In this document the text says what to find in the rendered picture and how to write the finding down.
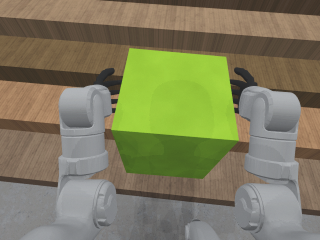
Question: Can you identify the left robot upper arm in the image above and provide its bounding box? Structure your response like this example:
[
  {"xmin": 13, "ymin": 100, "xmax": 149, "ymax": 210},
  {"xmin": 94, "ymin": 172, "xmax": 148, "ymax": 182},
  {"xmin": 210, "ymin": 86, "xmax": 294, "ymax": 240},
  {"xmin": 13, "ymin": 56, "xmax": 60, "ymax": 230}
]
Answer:
[{"xmin": 19, "ymin": 179, "xmax": 118, "ymax": 240}]

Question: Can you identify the left robot hand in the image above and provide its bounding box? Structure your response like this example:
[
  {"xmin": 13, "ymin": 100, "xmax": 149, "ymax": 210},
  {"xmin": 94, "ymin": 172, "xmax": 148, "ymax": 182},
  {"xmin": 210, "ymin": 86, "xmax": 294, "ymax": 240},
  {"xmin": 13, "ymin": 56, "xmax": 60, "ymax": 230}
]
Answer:
[{"xmin": 93, "ymin": 68, "xmax": 122, "ymax": 113}]

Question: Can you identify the right robot hand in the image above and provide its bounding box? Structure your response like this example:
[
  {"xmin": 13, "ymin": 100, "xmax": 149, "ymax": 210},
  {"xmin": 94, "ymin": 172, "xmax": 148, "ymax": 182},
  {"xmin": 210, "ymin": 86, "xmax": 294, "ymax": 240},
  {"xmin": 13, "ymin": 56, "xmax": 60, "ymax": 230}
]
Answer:
[{"xmin": 230, "ymin": 67, "xmax": 258, "ymax": 114}]

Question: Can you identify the right robot upper arm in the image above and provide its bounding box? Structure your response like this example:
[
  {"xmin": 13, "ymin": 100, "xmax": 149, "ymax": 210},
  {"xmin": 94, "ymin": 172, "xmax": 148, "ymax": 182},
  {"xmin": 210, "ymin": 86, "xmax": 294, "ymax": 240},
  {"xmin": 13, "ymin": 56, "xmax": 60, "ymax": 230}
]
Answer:
[{"xmin": 234, "ymin": 183, "xmax": 320, "ymax": 240}]

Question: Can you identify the robot right forearm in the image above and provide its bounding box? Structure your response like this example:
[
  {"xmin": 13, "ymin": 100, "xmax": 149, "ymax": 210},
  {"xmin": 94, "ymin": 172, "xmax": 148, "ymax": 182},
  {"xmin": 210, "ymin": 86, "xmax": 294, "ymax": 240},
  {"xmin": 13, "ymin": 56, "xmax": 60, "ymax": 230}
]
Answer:
[{"xmin": 238, "ymin": 86, "xmax": 302, "ymax": 222}]

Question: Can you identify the carton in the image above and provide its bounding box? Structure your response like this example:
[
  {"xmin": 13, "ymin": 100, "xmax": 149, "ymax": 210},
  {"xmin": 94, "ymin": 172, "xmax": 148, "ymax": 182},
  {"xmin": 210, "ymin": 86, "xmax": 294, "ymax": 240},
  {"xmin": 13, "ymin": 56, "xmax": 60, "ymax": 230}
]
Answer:
[{"xmin": 111, "ymin": 48, "xmax": 239, "ymax": 179}]

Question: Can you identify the robot left forearm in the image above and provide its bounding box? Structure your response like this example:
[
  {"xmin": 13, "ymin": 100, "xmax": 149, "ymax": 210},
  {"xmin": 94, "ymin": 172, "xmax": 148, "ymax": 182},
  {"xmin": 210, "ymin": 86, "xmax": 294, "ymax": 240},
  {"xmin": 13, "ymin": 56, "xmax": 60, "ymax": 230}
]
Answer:
[{"xmin": 55, "ymin": 84, "xmax": 112, "ymax": 218}]

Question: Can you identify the right robot thigh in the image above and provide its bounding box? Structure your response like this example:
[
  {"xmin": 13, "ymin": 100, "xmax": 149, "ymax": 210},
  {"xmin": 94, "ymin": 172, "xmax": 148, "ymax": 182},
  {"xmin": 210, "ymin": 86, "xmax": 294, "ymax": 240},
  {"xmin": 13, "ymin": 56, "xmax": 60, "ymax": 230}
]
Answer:
[{"xmin": 184, "ymin": 221, "xmax": 220, "ymax": 240}]

